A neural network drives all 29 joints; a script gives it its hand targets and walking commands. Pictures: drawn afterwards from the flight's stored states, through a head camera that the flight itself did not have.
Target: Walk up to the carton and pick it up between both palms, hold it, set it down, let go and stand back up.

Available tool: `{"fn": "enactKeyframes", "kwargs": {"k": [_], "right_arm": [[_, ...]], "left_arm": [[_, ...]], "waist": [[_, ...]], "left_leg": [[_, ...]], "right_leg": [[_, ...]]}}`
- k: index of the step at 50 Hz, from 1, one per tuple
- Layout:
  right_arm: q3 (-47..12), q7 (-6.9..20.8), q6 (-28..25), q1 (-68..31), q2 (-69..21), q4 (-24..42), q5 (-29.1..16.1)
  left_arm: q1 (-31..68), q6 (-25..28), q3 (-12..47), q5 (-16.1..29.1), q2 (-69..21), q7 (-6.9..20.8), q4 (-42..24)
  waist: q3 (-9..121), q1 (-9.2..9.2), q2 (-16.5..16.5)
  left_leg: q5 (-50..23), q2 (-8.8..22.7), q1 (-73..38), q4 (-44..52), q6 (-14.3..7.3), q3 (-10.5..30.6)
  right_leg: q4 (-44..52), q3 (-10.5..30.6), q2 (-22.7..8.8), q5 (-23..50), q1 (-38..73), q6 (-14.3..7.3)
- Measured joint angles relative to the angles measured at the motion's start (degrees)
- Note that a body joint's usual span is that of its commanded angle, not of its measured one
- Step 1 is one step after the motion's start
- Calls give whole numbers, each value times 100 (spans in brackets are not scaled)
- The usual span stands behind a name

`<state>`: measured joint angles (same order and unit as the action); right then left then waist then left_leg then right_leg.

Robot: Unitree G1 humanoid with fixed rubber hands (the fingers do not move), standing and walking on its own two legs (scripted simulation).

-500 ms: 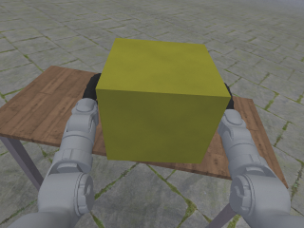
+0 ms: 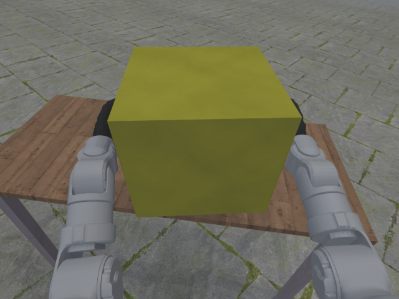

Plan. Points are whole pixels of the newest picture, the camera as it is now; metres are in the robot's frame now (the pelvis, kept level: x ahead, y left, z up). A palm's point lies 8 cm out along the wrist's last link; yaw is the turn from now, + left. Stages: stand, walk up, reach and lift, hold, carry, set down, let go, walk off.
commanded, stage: reach and lift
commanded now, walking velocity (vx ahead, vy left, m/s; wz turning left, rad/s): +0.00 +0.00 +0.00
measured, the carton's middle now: (199, 129) +0.43 -0.01 +0.15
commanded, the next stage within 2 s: hold in 0.66 s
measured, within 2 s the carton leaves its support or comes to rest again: neither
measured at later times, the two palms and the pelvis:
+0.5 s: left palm (101, 132) +0.36 +0.18 +0.20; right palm (299, 133) +0.35 -0.19 +0.20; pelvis -0.01 +0.01 +0.00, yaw -1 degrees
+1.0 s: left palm (90, 129) +0.34 +0.19 +0.22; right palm (301, 124) +0.34 -0.18 +0.22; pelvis -0.02 +0.00 +0.00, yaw +0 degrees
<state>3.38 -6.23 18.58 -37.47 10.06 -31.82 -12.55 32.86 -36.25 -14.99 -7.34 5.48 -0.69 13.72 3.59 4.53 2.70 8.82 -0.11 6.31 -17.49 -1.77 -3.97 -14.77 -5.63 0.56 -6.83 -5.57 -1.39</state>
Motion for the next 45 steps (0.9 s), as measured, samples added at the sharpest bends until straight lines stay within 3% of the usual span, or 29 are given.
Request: {"fn": "enactKeyframes", "kwargs": {"k": [12, 26, 38, 45], "right_arm": [[6, -19, 402, 368, -84, 674, -99], [254, 120, 589, -173, 6, 342, 87], [244, 116, 632, -466, -2, -129, 21], [79, -94, 843, -295, 58, 619, -331]], "left_arm": [[-466, -517, 45, -86, -89, 55, -889], [196, -668, -74, -137, -89, 17, -452], [362, -834, -156, -192, -21, 57, -236], [216, -1143, -49, -10, 116, 9, -982]], "waist": [[-91, 64, -22], [-23, -9, -137], [25, -75, -20], [91, -48, -118]], "left_leg": [[166, -1, -88, -241, -3, 57], [35, 0, -25, -131, -37, -66], [-23, 20, -21, -107, 21, -39], [-15, 54, 96, -198, 31, 39]], "right_leg": [[-72, -51, -9, -89, 185, 20], [-69, 70, -7, 29, 29, 21], [-166, 44, 9, 5, -24, -40], [-77, -30, 47, 68, -34, -51]]}}
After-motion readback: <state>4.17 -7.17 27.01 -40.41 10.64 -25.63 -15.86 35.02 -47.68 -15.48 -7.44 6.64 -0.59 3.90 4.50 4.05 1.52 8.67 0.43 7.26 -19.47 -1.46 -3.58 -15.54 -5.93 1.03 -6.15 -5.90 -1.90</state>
